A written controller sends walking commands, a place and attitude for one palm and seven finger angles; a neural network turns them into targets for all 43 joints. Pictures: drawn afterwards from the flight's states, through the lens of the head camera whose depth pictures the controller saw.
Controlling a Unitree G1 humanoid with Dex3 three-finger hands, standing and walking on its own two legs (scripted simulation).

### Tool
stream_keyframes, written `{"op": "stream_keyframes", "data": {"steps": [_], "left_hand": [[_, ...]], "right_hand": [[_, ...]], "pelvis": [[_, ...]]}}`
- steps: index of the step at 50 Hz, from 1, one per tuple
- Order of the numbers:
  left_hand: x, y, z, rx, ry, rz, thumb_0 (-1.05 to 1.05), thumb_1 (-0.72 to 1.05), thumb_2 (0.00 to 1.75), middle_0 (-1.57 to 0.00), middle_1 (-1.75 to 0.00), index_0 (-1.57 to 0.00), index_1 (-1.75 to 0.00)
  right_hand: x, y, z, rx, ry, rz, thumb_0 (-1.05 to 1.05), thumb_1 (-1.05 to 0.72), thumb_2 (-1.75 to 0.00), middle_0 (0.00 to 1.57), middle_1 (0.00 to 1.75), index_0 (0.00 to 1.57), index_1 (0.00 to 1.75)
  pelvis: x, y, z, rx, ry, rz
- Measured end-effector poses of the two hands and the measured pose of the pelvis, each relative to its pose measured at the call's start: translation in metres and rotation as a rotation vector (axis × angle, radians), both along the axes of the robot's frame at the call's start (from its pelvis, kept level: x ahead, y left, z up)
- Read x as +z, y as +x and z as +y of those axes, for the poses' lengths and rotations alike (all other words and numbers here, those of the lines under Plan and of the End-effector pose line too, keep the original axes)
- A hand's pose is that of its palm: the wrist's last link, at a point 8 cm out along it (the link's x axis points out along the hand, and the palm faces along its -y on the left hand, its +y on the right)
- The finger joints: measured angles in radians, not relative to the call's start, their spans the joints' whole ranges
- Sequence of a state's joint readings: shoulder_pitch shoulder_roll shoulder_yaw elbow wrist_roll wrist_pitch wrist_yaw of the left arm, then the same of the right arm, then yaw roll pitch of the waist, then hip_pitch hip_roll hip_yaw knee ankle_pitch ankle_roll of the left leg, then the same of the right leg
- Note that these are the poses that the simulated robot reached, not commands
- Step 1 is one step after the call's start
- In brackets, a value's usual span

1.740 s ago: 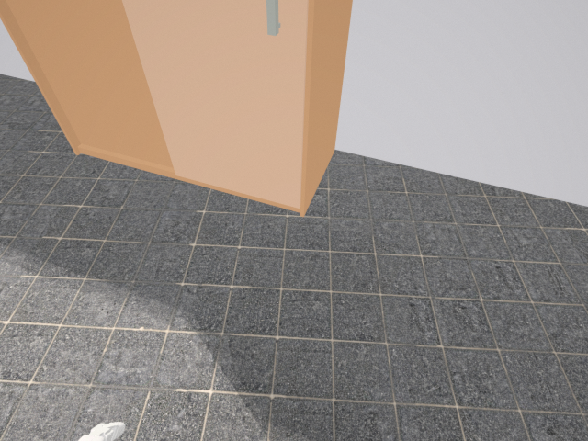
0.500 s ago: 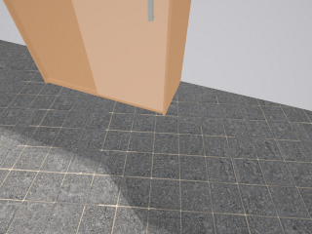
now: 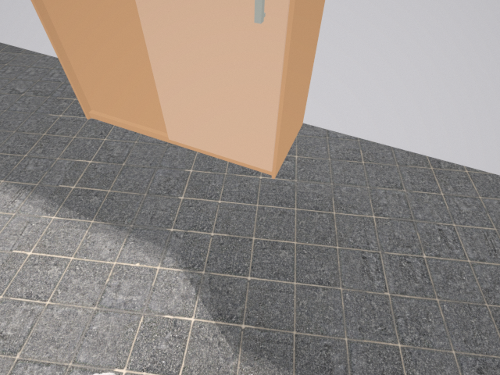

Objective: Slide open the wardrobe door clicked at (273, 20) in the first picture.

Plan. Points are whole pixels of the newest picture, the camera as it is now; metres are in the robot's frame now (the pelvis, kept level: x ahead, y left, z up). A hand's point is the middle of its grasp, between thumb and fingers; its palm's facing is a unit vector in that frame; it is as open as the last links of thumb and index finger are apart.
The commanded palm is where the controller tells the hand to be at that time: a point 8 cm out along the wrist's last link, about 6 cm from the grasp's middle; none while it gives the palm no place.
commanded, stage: walk to a spot facing it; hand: right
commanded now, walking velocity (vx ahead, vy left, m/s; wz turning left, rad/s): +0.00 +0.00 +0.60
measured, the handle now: out of the picture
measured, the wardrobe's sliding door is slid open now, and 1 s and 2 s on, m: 0.00 0.00 0.00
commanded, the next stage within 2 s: turn to face it in 2.00 s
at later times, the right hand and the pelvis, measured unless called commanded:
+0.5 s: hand out of the picture +0.06 -0.18 -0.16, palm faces -0.15 +0.97 -0.20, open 7.4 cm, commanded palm none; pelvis +0.02 +0.01 +0.01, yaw +14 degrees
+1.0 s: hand (275, 269) +0.37 -0.04 -0.17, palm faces -0.60 +0.79 -0.15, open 7.4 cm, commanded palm none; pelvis +0.16 +0.04 -0.01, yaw +33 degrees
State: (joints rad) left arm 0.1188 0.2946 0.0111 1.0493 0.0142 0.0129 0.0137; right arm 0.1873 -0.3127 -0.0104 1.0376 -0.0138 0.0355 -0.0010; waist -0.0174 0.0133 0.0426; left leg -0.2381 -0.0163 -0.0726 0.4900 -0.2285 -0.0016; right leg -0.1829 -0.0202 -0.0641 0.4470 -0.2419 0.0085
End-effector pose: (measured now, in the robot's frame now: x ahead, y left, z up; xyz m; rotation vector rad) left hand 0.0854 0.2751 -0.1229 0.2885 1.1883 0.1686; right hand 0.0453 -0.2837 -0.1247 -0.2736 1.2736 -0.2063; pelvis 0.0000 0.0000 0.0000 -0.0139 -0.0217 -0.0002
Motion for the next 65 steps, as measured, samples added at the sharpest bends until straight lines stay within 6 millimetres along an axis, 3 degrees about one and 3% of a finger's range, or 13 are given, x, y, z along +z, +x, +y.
{"op": "stream_keyframes", "data": {"steps": [9, 16, 21, 28, 31, 34, 40, 45, 53, 55, 58, 61, 65], "left_hand": [[-0.038, -0.039, 0.001, 0.113, -0.092, 0.022, 0.00, 0.90, 0.90, -0.21, -0.30, -0.21, -0.30], [-0.022, -0.057, 0.004, 0.163, -0.110, 0.046, 0.00, 0.90, 0.90, -0.20, -0.30, -0.20, -0.30], [-0.007, -0.056, 0.007, 0.215, -0.087, 0.009, 0.00, 0.90, 0.90, -0.20, -0.30, -0.20, -0.30], [0.009, -0.032, -0.005, 0.265, -0.033, -0.074, 0.00, 0.90, 0.90, -0.20, -0.30, -0.20, -0.30], [0.010, -0.027, -0.016, 0.302, 0.000, -0.128, 0.00, 0.90, 0.90, -0.20, -0.30, -0.20, -0.30], [0.016, -0.038, -0.029, 0.363, 0.000, -0.118, 0.00, 0.90, 0.90, -0.20, -0.30, -0.20, -0.30], [0.012, -0.080, -0.060, 0.506, -0.033, 0.025, 0.00, 0.90, 0.90, -0.20, -0.30, -0.20, -0.30], [0.004, -0.116, -0.090, 0.649, -0.096, 0.185, 0.00, 0.90, 0.90, -0.20, -0.30, -0.20, -0.30], [-0.009, -0.145, -0.119, 0.858, -0.241, 0.447, 0.00, 0.90, 0.90, -0.20, -0.30, -0.20, -0.30], [-0.016, -0.138, -0.110, 0.887, -0.265, 0.474, 0.00, 0.90, 0.90, -0.20, -0.30, -0.20, -0.30], [-0.022, -0.104, -0.075, 0.896, -0.244, 0.406, 0.01, 0.90, 0.90, -0.20, -0.30, -0.20, -0.30], [-0.024, -0.051, -0.027, 0.876, -0.195, 0.261, 0.01, 0.90, 0.90, -0.20, -0.30, -0.20, -0.30], [-0.020, 0.027, 0.031, 0.831, -0.145, 0.063, 0.00, 0.91, 0.90, -0.20, -0.30, -0.20, -0.30]], "right_hand": [[-0.017, 0.000, 0.047, 0.064, 0.041, 0.012, 0.00, -0.91, -0.90, 0.20, 0.30, 0.20, 0.30], [-0.005, -0.008, 0.073, 0.076, 0.091, 0.036, 0.00, -0.91, -0.90, 0.20, 0.30, 0.20, 0.30], [-0.001, 0.000, 0.071, 0.112, 0.109, 0.052, 0.00, -0.90, -0.90, 0.20, 0.30, 0.20, 0.30], [-0.010, 0.034, 0.040, 0.157, 0.111, 0.063, 0.00, -0.90, -0.90, 0.20, 0.30, 0.20, 0.30], [-0.022, 0.062, 0.025, 0.197, 0.113, 0.067, 0.00, -0.90, -0.90, 0.20, 0.30, 0.20, 0.30], [-0.020, 0.105, 0.022, 0.263, 0.117, 0.053, 0.00, -0.91, -0.90, 0.20, 0.30, 0.20, 0.30], [-0.010, 0.206, 0.049, 0.402, 0.136, -0.042, 0.00, -0.91, -0.90, 0.19, 0.30, 0.19, 0.30], [-0.012, 0.282, 0.108, 0.531, 0.169, -0.072, 0.00, -0.91, -0.90, 0.19, 0.30, 0.19, 0.30], [-0.029, 0.389, 0.252, 0.751, 0.244, -0.147, 0.00, -0.91, -0.90, 0.19, 0.30, 0.19, 0.30], [-0.034, 0.405, 0.277, 0.765, 0.253, -0.188, 0.00, -0.91, -0.90, 0.19, 0.30, 0.19, 0.30], [-0.033, 0.412, 0.291, 0.765, 0.245, -0.169, 0.00, -0.91, -0.90, 0.20, 0.30, 0.20, 0.30], [-0.028, 0.410, 0.291, 0.762, 0.210, -0.102, 0.00, -0.91, -0.90, 0.20, 0.30, 0.20, 0.30], [-0.017, 0.429, 0.278, 0.724, 0.147, -0.074, -0.02, -0.95, -0.90, 0.20, 0.30, 0.20, 0.30]], "pelvis": [[-0.021, -0.010, 0.020, 0.090, -0.012, -0.009], [-0.003, -0.008, 0.023, 0.145, -0.011, 0.023], [0.004, 0.003, 0.018, 0.201, -0.014, 0.050], [0.003, 0.028, -0.003, 0.281, 0.002, 0.066], [-0.005, 0.042, -0.014, 0.321, 0.016, 0.061], [0.000, 0.058, -0.017, 0.367, 0.020, 0.048], [0.006, 0.094, -0.010, 0.452, 0.034, 0.046], [0.002, 0.125, 0.007, 0.521, 0.036, 0.043], [-0.023, 0.181, 0.066, 0.610, 0.026, 0.041], [-0.032, 0.193, 0.083, 0.622, 0.016, 0.034], [-0.027, 0.209, 0.099, 0.639, 0.030, 0.018], [-0.017, 0.228, 0.112, 0.665, 0.028, 0.019], [-0.007, 0.256, 0.127, 0.687, 0.024, 0.033]]}}
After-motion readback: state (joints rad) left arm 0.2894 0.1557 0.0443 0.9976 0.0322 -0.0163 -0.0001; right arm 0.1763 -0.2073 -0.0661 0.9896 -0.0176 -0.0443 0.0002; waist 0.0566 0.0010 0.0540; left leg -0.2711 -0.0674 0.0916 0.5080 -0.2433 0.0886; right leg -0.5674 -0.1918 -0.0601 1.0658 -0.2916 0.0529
